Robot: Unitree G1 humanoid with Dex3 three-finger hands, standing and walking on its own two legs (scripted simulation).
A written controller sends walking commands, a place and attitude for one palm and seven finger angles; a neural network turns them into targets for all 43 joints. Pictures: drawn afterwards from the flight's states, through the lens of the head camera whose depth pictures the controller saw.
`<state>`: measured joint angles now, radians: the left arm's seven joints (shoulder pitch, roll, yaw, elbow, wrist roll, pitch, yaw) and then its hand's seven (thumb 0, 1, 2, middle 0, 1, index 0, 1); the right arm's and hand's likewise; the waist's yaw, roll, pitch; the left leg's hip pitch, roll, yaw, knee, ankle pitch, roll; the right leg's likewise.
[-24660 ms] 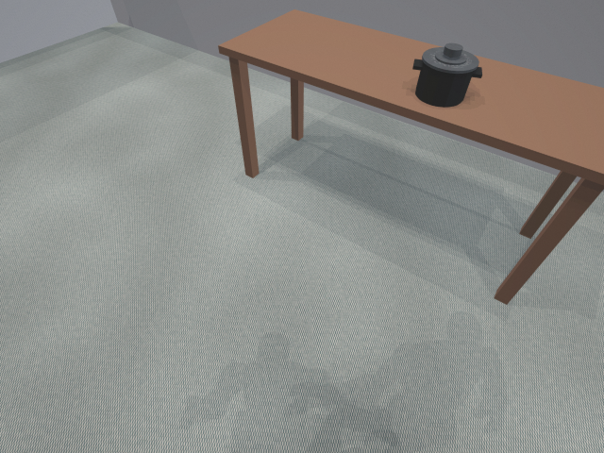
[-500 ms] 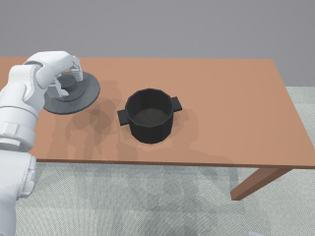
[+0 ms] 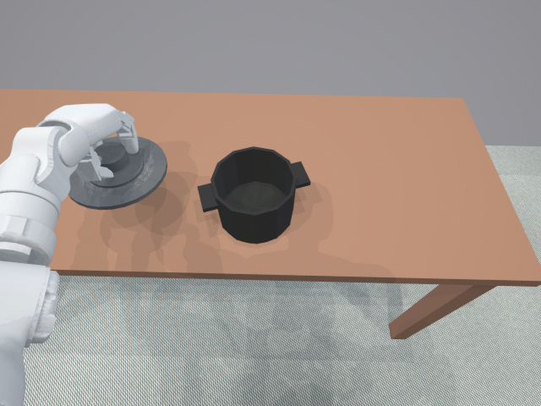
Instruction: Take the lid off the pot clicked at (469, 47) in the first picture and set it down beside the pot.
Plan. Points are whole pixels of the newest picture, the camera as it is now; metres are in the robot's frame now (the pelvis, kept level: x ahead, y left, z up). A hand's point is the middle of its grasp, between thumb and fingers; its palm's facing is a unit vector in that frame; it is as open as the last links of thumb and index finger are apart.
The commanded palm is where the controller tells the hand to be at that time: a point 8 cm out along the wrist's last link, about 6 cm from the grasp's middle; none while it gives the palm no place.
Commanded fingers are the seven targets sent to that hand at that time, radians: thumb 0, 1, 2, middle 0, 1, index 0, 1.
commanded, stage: lower the lid onto the table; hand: left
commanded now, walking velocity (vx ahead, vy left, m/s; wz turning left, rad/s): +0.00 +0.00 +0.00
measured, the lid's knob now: (110, 157) +0.49 +0.25 +0.06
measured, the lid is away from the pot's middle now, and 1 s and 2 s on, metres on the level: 0.23 0.23 0.23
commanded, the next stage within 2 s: none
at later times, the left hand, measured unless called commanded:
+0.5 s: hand (113, 167) +0.47 +0.24 +0.06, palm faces -0.43 -0.03 -0.90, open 8.1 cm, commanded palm +0.48 +0.25 +0.12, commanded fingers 0.00 0.61 1.03 -0.80 -1.02 -0.79 -1.00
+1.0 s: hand (112, 183) +0.46 +0.26 +0.03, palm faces -0.46 -0.04 -0.88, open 8.1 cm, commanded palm +0.48 +0.26 +0.09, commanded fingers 0.00 0.61 1.03 -0.80 -1.02 -0.79 -1.00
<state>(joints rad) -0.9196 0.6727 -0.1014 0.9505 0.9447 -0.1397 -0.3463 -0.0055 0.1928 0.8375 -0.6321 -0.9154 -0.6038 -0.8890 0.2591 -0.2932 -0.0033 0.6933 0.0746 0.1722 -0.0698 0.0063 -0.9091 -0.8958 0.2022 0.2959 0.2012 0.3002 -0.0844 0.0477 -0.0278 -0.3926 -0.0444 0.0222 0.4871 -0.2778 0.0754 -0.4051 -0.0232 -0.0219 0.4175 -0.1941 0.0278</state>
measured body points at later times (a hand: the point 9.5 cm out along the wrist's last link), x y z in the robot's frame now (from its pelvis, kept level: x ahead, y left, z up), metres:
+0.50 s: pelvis +0.00 +0.00 +0.00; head +0.09 -0.01 +0.44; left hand +0.48 +0.24 +0.11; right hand +0.04 -0.27 -0.14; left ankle -0.03 +0.07 -0.74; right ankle +0.00 -0.15 -0.74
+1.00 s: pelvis +0.00 +0.00 -0.01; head +0.10 +0.00 +0.43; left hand +0.48 +0.26 +0.08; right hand +0.02 -0.28 -0.14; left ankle -0.03 +0.07 -0.74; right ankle +0.00 -0.15 -0.74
